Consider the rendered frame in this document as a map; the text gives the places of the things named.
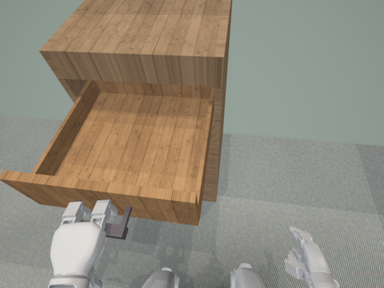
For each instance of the robot right shin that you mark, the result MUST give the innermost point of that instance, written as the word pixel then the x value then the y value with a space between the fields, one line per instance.
pixel 245 265

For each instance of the robot right forearm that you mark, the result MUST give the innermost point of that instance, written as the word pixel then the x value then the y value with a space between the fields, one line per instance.
pixel 322 280

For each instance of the cabinet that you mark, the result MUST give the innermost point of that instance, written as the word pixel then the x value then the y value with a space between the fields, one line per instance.
pixel 174 42

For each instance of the drawer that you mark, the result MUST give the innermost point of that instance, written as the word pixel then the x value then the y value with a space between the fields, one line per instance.
pixel 143 145

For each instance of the robot left forearm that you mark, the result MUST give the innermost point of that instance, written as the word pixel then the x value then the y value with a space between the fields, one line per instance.
pixel 69 281

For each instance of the handle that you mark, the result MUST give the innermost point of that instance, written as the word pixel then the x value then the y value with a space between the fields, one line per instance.
pixel 115 230

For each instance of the right robot thigh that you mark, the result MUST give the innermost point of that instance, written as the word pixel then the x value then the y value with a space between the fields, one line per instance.
pixel 246 278

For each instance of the right robot hand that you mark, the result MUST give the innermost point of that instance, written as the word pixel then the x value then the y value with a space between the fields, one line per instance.
pixel 311 258

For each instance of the left robot hand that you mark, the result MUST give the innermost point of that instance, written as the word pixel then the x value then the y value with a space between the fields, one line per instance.
pixel 76 245

